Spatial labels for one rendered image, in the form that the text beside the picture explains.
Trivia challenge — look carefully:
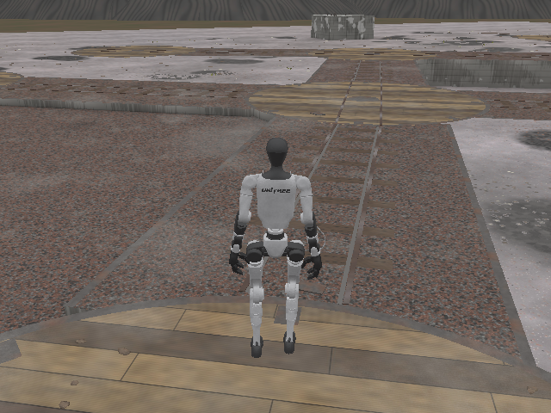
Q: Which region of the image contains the right robot upper arm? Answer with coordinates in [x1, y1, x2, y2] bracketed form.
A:
[294, 175, 313, 225]

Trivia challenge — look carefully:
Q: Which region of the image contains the robot right forearm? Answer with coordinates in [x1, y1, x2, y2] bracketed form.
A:
[304, 212, 320, 256]

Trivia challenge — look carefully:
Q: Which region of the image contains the robot right shin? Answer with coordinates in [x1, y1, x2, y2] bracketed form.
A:
[286, 284, 299, 342]

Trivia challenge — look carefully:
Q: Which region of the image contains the robot left shin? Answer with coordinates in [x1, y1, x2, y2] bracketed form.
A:
[250, 288, 263, 346]

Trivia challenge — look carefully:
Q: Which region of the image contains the left robot upper arm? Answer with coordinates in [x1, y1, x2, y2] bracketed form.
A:
[238, 174, 259, 223]

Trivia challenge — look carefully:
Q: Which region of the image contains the robot left forearm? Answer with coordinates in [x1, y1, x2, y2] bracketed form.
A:
[231, 210, 247, 253]

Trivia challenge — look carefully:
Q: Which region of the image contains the left robot hand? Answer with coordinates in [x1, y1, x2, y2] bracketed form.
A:
[229, 251, 250, 275]

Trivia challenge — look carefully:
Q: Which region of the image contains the robot shin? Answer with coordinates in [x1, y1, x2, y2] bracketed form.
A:
[250, 288, 263, 346]
[286, 284, 299, 342]

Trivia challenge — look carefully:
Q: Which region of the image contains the right robot hand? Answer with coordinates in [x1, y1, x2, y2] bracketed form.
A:
[301, 254, 322, 280]

